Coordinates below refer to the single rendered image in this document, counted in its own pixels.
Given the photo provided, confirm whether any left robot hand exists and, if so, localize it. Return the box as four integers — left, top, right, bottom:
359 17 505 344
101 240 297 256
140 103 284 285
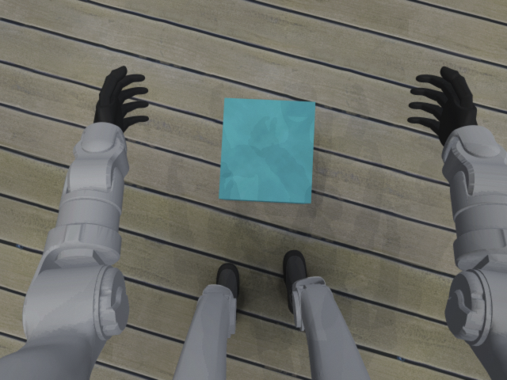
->
93 66 149 133

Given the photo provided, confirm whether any right robot forearm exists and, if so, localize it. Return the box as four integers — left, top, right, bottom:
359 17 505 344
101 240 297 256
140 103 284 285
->
441 125 507 273

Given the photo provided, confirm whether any right robot hand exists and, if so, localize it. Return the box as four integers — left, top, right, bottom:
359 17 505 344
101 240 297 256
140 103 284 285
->
407 66 478 146

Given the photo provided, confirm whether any right robot thigh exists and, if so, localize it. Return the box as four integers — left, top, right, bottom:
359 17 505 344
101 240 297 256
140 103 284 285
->
292 283 371 380

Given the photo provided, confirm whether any left robot shin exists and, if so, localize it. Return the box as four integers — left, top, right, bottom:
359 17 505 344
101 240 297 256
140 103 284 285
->
196 284 234 306

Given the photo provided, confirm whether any right robot upper arm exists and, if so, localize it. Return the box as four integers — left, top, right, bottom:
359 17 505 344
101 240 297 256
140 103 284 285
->
444 268 507 380

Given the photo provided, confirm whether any carton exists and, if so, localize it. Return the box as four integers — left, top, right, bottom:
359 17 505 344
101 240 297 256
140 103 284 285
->
219 98 315 204

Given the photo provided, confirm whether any left robot forearm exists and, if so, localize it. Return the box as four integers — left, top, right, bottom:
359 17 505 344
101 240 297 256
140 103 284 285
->
22 122 129 339

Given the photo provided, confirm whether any left robot upper arm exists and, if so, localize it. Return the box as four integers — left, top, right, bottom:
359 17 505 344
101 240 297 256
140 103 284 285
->
0 264 129 380

